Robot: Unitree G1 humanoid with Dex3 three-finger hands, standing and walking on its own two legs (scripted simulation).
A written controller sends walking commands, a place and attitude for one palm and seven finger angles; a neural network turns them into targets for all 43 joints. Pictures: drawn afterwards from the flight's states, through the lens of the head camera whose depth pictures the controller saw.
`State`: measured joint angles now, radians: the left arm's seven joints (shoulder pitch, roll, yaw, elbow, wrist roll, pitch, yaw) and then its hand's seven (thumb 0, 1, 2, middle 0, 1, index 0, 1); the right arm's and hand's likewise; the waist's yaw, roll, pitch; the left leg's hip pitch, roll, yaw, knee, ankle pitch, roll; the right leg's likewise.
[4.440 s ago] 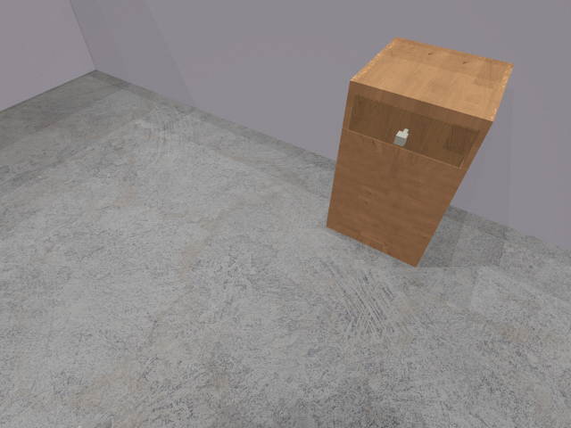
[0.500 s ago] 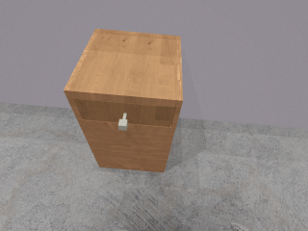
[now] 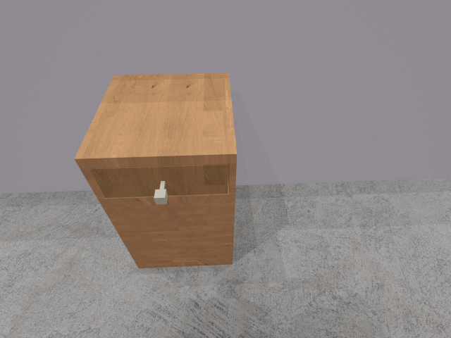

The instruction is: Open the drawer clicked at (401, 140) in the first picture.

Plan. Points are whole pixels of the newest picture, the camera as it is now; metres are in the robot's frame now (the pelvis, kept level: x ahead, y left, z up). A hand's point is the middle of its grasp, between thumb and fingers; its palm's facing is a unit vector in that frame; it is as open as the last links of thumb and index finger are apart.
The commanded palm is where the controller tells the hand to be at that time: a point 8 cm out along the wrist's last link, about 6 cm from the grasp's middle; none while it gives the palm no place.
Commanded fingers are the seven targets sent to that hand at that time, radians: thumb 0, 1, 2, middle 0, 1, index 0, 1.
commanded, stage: come to a stop and stand still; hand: left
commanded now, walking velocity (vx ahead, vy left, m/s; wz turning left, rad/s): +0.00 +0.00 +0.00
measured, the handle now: (161, 191) +0.53 +0.20 -0.16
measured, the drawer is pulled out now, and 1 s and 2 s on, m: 0.00 0.00 0.00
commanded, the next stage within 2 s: look again from close up in 1.00 s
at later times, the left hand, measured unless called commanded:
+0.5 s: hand out of the picture -0.03 +0.10 -0.18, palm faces +0.08 -0.99 -0.13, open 7.3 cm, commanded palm none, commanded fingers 0.00 0.90 0.90 -0.20 -0.30 -0.20 -0.30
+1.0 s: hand out of the picture +0.02 +0.13 -0.18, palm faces +0.06 -0.98 -0.19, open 7.3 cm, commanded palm none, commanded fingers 0.00 0.90 0.90 -0.20 -0.30 -0.20 -0.30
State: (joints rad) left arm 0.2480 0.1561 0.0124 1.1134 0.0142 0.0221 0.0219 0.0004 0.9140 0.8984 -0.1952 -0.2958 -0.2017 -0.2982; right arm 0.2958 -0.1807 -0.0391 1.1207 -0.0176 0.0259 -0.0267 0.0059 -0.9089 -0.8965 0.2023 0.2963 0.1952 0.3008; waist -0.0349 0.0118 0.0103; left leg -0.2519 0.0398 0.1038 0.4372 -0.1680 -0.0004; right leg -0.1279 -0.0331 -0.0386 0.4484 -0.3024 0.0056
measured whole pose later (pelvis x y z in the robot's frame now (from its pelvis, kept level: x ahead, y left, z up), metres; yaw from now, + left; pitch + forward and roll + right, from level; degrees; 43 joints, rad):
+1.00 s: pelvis +0.05 -0.04 +0.00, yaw +1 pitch -1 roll +1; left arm 0.31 0.13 0.01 1.13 0.01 0.00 0.04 0.00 0.91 0.90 -0.20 -0.30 -0.20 -0.30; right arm 0.25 -0.15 -0.01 1.14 -0.02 0.01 -0.05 0.01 -0.92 -0.90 0.20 0.30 0.19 0.30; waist 0.00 -0.01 0.03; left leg -0.18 0.08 0.07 0.43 -0.23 -0.06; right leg -0.03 0.01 -0.07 0.41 -0.36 -0.04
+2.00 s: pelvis -0.01 -0.01 -0.04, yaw -2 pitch +10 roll +1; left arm 0.33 0.31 -0.05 0.12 0.93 0.04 0.41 0.00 0.74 0.83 -0.21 -0.40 -0.21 -0.40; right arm 0.13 -0.24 -0.05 0.63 -0.05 -0.06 -0.02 0.02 -0.90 -0.90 0.20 0.30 0.20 0.30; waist 0.02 0.03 -0.15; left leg -0.65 0.04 0.10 0.78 -0.30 0.00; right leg -0.57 -0.01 0.01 0.85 -0.46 -0.02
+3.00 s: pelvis +0.00 +0.00 -0.02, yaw +1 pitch +4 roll +0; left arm 0.05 0.42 -0.09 0.04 0.97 0.11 0.21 0.00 -0.40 0.34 -0.31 -1.14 -0.32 -1.14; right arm 0.10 -0.23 -0.02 0.60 -0.01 0.09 -0.03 0.02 -0.90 -0.90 0.20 0.30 0.19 0.30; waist 0.06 0.06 -0.07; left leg -0.45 0.02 0.05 0.65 -0.27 0.02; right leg -0.32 -0.02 -0.03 0.66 -0.41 0.00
